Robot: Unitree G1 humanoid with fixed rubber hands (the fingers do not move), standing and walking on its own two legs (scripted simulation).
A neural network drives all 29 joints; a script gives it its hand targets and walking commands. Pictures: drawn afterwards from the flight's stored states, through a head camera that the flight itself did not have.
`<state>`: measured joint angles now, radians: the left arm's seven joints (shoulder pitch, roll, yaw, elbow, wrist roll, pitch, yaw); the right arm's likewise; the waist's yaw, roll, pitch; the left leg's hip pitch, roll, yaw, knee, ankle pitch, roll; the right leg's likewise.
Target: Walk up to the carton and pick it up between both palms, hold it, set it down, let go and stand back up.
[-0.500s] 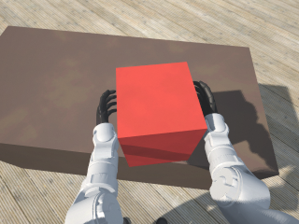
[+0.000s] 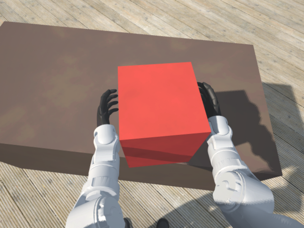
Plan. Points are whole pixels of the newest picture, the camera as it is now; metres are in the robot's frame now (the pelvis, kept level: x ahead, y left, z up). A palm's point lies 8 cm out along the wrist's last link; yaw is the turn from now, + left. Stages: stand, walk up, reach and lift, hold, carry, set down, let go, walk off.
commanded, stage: set down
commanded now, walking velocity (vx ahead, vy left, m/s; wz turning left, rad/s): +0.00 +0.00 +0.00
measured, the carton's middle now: (157, 119) +0.41 +0.01 -0.05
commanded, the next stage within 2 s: none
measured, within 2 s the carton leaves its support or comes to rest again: neither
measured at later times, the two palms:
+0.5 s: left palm (103, 115) +0.39 +0.17 -0.01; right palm (205, 105) +0.45 -0.12 -0.01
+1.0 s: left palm (96, 139) +0.34 +0.18 -0.06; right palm (223, 123) +0.41 -0.18 -0.04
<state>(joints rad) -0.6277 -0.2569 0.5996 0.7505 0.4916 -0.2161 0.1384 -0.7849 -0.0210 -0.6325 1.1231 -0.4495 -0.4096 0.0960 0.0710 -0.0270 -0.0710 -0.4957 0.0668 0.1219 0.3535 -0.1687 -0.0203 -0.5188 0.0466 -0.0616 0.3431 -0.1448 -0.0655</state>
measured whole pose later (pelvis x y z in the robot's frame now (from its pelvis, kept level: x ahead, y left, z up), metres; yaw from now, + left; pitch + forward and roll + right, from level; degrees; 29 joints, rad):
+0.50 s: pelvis +0.00 +0.01 -0.02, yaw -2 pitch +26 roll -1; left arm -0.79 -0.08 0.34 1.14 0.18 -0.30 0.25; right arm -0.98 -0.20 -0.15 1.50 0.01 -0.38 -0.01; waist 0.15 0.00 -0.21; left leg -0.74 0.09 0.10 0.55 -0.25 -0.02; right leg -0.74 0.06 -0.04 0.48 -0.19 -0.06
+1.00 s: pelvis -0.02 +0.00 -0.03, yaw -1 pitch +26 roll -1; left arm -0.61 -0.01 0.18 1.10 0.00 -0.43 0.21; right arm -0.88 -0.31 0.09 1.53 0.29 -0.55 0.04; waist 0.13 0.01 -0.21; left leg -0.85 0.08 0.01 0.68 -0.29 -0.05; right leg -0.85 0.07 -0.06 0.62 -0.23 -0.07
